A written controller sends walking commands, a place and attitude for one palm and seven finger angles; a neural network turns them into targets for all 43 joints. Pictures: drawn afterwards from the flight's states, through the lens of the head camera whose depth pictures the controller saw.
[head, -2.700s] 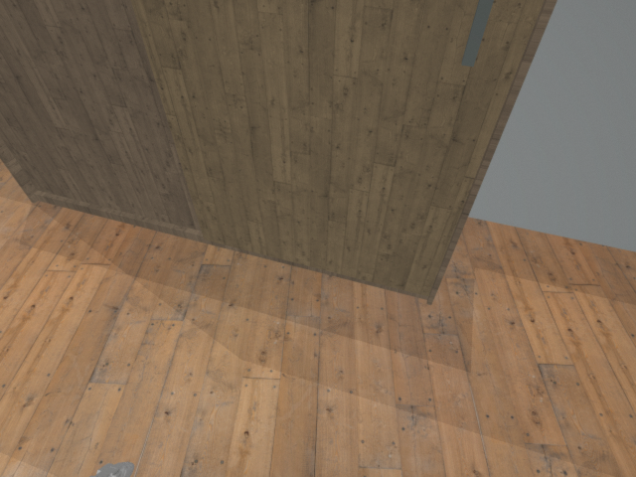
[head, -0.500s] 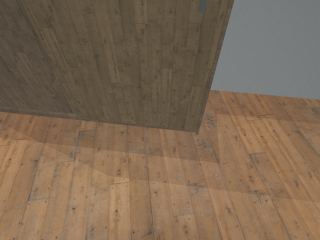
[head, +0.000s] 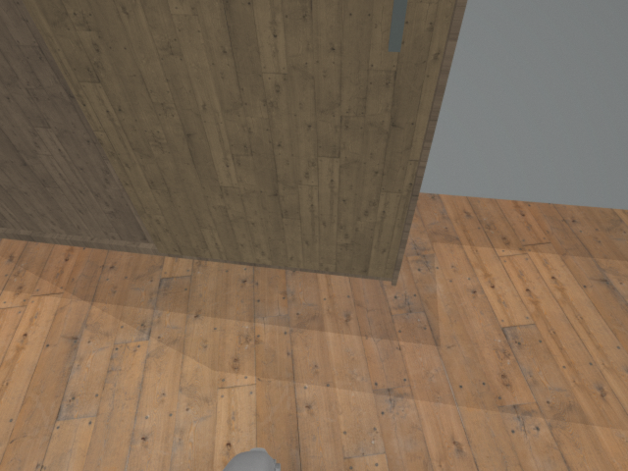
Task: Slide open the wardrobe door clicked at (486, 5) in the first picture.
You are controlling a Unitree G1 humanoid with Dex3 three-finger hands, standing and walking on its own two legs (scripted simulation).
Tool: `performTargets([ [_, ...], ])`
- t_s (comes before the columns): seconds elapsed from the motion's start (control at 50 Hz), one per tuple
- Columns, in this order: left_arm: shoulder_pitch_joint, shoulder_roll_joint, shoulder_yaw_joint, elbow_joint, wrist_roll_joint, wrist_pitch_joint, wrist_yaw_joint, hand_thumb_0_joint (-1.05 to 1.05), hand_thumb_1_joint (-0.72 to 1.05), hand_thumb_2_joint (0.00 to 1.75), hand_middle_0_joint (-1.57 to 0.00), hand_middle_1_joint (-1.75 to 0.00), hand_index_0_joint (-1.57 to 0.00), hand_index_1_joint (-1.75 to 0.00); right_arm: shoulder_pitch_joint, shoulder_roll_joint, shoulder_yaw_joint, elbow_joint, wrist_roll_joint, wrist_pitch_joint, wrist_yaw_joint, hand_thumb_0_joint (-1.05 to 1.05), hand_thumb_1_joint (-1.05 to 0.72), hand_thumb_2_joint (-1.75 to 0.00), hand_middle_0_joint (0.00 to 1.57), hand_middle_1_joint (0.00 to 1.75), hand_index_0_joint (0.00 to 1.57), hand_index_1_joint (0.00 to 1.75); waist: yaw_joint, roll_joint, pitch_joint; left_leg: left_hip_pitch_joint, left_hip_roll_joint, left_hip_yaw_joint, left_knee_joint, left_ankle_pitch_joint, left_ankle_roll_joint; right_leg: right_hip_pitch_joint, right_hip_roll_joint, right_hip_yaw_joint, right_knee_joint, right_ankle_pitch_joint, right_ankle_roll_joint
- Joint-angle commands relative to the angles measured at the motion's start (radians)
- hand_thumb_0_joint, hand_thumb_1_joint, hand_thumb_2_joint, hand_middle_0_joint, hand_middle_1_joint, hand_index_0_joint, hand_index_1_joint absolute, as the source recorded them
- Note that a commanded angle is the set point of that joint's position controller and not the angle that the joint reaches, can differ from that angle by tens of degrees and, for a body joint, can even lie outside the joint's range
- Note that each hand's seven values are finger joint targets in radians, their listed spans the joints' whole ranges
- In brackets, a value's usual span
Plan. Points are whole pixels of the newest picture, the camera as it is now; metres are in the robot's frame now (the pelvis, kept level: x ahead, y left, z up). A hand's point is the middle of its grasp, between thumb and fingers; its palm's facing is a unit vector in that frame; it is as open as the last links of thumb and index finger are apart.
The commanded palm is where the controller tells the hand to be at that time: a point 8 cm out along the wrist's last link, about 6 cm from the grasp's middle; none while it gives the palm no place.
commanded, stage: take the last steps up to it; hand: right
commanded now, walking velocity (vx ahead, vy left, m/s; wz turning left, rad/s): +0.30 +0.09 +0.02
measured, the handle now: out of the picture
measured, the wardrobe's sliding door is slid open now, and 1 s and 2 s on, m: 0.00 0.00 0.00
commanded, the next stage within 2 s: come to a stop and stand still in 0.78 s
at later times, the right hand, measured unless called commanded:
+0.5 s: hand out of the picture +0.17 -0.15 -0.21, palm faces +0.04 +0.99 -0.12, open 7.3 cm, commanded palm none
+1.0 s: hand (384, 301) +0.46 -0.09 -0.18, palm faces +0.00 +0.98 -0.21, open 7.4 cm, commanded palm none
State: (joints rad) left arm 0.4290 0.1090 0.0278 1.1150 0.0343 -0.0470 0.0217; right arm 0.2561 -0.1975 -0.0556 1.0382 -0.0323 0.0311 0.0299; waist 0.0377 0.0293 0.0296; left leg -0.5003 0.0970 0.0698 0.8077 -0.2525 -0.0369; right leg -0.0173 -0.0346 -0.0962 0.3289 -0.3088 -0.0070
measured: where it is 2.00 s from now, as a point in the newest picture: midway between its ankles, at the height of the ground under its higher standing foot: (320, 440)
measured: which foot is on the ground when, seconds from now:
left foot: up 0.00-0.10, down 0.12-0.46, up 0.48-0.88, down 0.90-1.00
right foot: down 0.00-0.12, up 0.14-0.42, down 0.44-0.90, up 0.92-1.00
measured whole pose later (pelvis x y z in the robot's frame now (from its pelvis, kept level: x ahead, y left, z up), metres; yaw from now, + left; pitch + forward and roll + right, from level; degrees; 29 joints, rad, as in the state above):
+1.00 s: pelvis +0.37 +0.09 -0.02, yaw -1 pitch -2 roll +0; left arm 0.39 0.13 0.04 1.16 0.01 0.01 0.02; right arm 0.14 -0.15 -0.04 1.03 -0.03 -0.04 -0.01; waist 0.04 -0.04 0.10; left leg -0.37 0.05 0.16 0.62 -0.22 0.05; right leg -0.25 -0.08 -0.04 1.01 -0.53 0.02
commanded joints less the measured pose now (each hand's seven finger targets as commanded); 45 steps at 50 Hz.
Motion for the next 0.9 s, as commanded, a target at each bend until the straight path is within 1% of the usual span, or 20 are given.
performTargets([
  [0.0, 0.049, 0.197, 0.048, -0.019, 0.004, -0.015, 0.014, 0.00, 0.90, 0.90, -0.20, -0.30, -0.20, -0.30, -0.133, -0.015, -0.008, -0.100, 0.010, -0.046, 0.005, 0.00, -0.90, -0.90, 0.20, 0.30, 0.20, 0.30, 0.014, -0.169, 0.119, 0.015, -0.016, 0.038, -0.153, -0.005, 0.021, -0.072, -0.267, 0.144, -0.100, 0.246, -0.132],
  [0.04, 0.033, 0.200, 0.049, -0.015, 0.002, -0.010, 0.014, 0.00, 0.90, 0.90, -0.20, -0.30, -0.20, -0.30, -0.058, -0.029, -0.017, -0.071, 0.008, -0.057, 0.003, 0.00, -0.90, -0.90, 0.20, 0.30, 0.20, 0.30, -0.027, -0.149, 0.078, 0.192, -0.055, 0.073, -0.253, 0.026, 0.039, -0.114, -0.245, 0.113, 0.007, 0.315, -0.105],
  [0.06, 0.027, 0.194, 0.047, -0.011, -0.004, -0.009, 0.011, 0.00, 0.90, 0.90, -0.20, -0.30, -0.20, -0.30, 0.055, -0.052, -0.024, -0.030, 0.006, -0.066, -0.001, 0.00, -0.90, -0.90, 0.20, 0.30, 0.20, 0.30, -0.080, -0.095, 0.019, 0.349, -0.089, 0.096, -0.314, 0.053, 0.053, -0.141, -0.197, 0.065, 0.151, 0.394, -0.078],
  [0.08, 0.033, 0.170, 0.043, -0.013, -0.015, -0.013, 0.001, 0.00, 0.90, 0.90, -0.20, -0.30, -0.20, -0.30, 0.195, -0.116, -0.039, 0.012, 0.002, -0.080, -0.011, 0.00, -0.90, -0.90, 0.20, 0.30, 0.20, 0.30, -0.142, 0.014, -0.068, 0.593, 0.014, -0.031, -0.349, 0.028, 0.098, -0.295, -0.150, 0.010, 0.381, 0.343, -0.041],
  [0.1, 0.043, 0.085, 0.024, -0.048, -0.027, -0.022, -0.005, 0.00, 0.90, 0.90, -0.20, -0.30, -0.20, -0.30, 0.330, -0.229, -0.070, 0.046, 0.001, -0.089, -0.028, 0.00, -0.90, -0.90, 0.20, 0.30, 0.20, 0.30, -0.175, 0.287, -0.185, 0.803, 0.299, -0.430, -0.455, 0.042, 0.205, -0.549, -0.012, -0.062, 0.712, -0.144, 0.004],
  [0.12, -0.045, 0.122, 0.028, -0.085, -0.028, -0.015, -0.003, 0.00, 0.90, 0.90, -0.20, -0.30, -0.20, -0.30, 0.346, -0.245, -0.065, 0.049, 0.019, -0.084, -0.036, 0.00, -0.90, -0.90, 0.20, 0.30, 0.20, 0.30, -0.190, 0.207, -0.161, 0.709, 0.354, -0.531, -0.543, -0.033, 0.267, -0.613, -0.021, 0.039, 0.882, -0.296, -0.015],
  [0.16, -0.139, 0.120, 0.042, -0.106, -0.018, -0.006, -0.012, 0.00, 0.90, 0.90, -0.20, -0.30, -0.20, -0.30, 0.165, -0.164, -0.044, 0.008, 0.012, -0.078, -0.044, 0.00, -0.90, -0.90, 0.20, 0.30, 0.20, 0.30, -0.127, 0.121, -0.006, 0.447, 0.305, -0.447, -0.603, -0.261, 0.256, -0.654, -0.097, 0.092, 0.967, -0.161, -0.021],
  [0.22, -0.069, 0.067, 0.036, -0.079, -0.005, 0.025, -0.022, 0.00, 0.90, 0.90, -0.20, -0.30, -0.20, -0.30, 0.032, -0.072, -0.012, -0.027, -0.002, -0.087, -0.053, 0.00, -0.90, -0.90, 0.20, 0.30, 0.20, 0.30, -0.021, 0.052, 0.046, 0.185, 0.215, -0.188, -0.621, -0.123, 0.191, -0.479, -0.127, 0.054, 0.785, -0.085, 0.009],
  [0.36, -0.071, 0.074, 0.036, -0.115, -0.007, 0.014, -0.038, 0.00, 0.90, 0.90, -0.20, -0.30, -0.20, -0.30, 0.035, -0.117, -0.019, -0.016, 0.003, -0.083, -0.038, 0.00, -0.90, -0.90, 0.20, 0.30, 0.20, 0.30, 0.009, 0.069, 0.063, 0.115, 0.142, -0.089, -0.561, -0.201, 0.171, -0.241, -0.060, -0.057, 0.346, 0.039, 0.020],
  [0.4, 0.026, 0.115, 0.043, -0.085, -0.007, 0.001, -0.031, 0.00, 0.90, 0.90, -0.20, -0.30, -0.20, -0.30, 0.034, -0.098, -0.017, -0.020, 0.009, -0.075, -0.032, 0.00, -0.90, -0.90, 0.20, 0.30, 0.20, 0.30, 0.054, -0.060, 0.034, 0.059, 0.079, -0.036, -0.401, -0.209, 0.137, -0.056, -0.045, -0.061, 0.216, 0.034, 0.025],
  [0.42, 0.113, 0.191, 0.060, -0.063, 0.002, -0.008, -0.022, 0.00, 0.90, 0.90, -0.20, -0.30, -0.20, -0.30, 0.042, -0.046, -0.010, -0.037, 0.013, -0.073, -0.026, 0.00, -0.90, -0.90, 0.20, 0.30, 0.20, 0.30, 0.086, -0.247, 0.024, -0.022, -0.012, 0.029, -0.134, -0.180, 0.091, 0.011, -0.187, 0.191, 0.047, -0.135, -0.028],
  [0.44, 0.186, 0.290, 0.077, -0.059, 0.011, -0.011, -0.012, 0.00, 0.90, 0.90, -0.20, -0.30, -0.20, -0.30, 0.030, -0.008, -0.001, -0.074, 0.016, -0.073, -0.019, 0.00, -0.90, -0.90, 0.20, 0.30, 0.20, 0.30, 0.096, -0.410, 0.024, -0.173, -0.110, 0.094, 0.160, -0.325, 0.045, 0.056, -0.411, 0.535, -0.139, -0.207, -0.129],
  [0.46, 0.171, 0.282, 0.070, -0.045, 0.008, -0.008, 0.002, 0.00, 0.90, 0.90, -0.20, -0.30, -0.20, -0.30, -0.026, -0.053, -0.007, -0.087, -0.001, -0.067, -0.024, 0.00, -0.90, -0.90, 0.20, 0.30, 0.20, 0.30, 0.096, -0.348, 0.048, -0.220, -0.071, -0.024, 0.343, -0.297, 0.056, 0.009, -0.447, 0.606, -0.178, -0.193, -0.154],
  [0.5, 0.041, 0.205, 0.044, -0.085, -0.003, -0.019, 0.007, 0.00, 0.90, 0.90, -0.20, -0.30, -0.20, -0.30, -0.023, -0.053, -0.015, -0.060, -0.002, -0.072, -0.013, 0.00, -0.90, -0.90, 0.20, 0.30, 0.20, 0.30, 0.033, -0.165, 0.096, -0.239, 0.009, -0.069, 0.432, -0.126, 0.044, -0.067, -0.396, 0.439, -0.151, -0.024, -0.151],
  [0.54, -0.022, 0.155, 0.032, -0.089, -0.007, -0.036, 0.010, 0.00, 0.90, 0.90, -0.20, -0.30, -0.20, -0.30, 0.034, -0.022, -0.013, -0.024, -0.005, -0.062, -0.008, 0.00, -0.90, -0.90, 0.20, 0.30, 0.20, 0.30, -0.018, -0.142, 0.075, -0.165, 0.024, -0.058, 0.386, -0.030, 0.021, -0.091, -0.308, 0.230, -0.132, 0.197, -0.109],
  [0.58, -0.016, 0.144, 0.031, -0.080, -0.012, -0.041, 0.014, 0.00, 0.90, 0.90, -0.20, -0.30, -0.20, -0.30, 0.040, -0.012, -0.012, -0.017, -0.002, -0.050, -0.009, 0.00, -0.90, -0.90, 0.20, 0.30, 0.20, 0.30, -0.026, -0.133, 0.058, -0.124, 0.027, -0.041, 0.330, 0.002, 0.006, -0.090, -0.273, 0.137, -0.124, 0.333, -0.114],
  [0.78, 0.043, 0.165, 0.046, -0.021, -0.002, -0.014, 0.008, 0.00, 0.90, 0.90, -0.20, -0.30, -0.20, -0.30, -0.125, 0.001, -0.003, -0.072, 0.008, -0.055, -0.008, 0.00, -0.90, -0.90, 0.20, 0.30, 0.20, 0.30, 0.010, -0.181, 0.069, 0.021, -0.016, 0.062, -0.163, 0.046, 0.024, -0.036, -0.257, 0.036, -0.032, 0.485, -0.113],
  [0.84, 0.006, 0.173, 0.046, -0.017, -0.011, -0.006, 0.006, 0.00, 0.90, 0.90, -0.20, -0.30, -0.20, -0.30, 0.074, -0.039, -0.018, -0.002, 0.005, -0.071, -0.013, 0.00, -0.90, -0.90, 0.20, 0.30, 0.20, 0.30, -0.091, -0.123, -0.024, 0.339, -0.071, 0.102, -0.300, 0.139, 0.048, -0.105, -0.204, -0.013, 0.187, 0.489, -0.063],
  [0.86, 0.018, 0.147, 0.044, -0.014, -0.020, -0.008, -0.001, 0.00, 0.90, 0.90, -0.20, -0.30, -0.20, -0.30, 0.197, -0.103, -0.033, 0.036, 0.000, -0.086, -0.021, 0.00, -0.90, -0.90, 0.20, 0.30, 0.20, 0.30, -0.141, -0.012, -0.109, 0.560, 0.021, -0.004, -0.323, 0.213, 0.079, -0.238, -0.154, -0.042, 0.397, 0.361, -0.028],
  [0.88, 0.071, 0.066, 0.026, -0.034, -0.032, -0.010, -0.005, 0.00, 0.90, 0.90, -0.20, -0.30, -0.20, -0.30, 0.279, -0.205, -0.055, 0.050, 0.000, -0.095, -0.039, 0.00, -0.90, -0.90, 0.20, 0.30, 0.20, 0.30, -0.144, 0.265, -0.201, 0.732, 0.304, -0.355, -0.390, 0.531, 0.171, -0.447, 0.000, -0.080, 0.688, -0.179, 0.017],
])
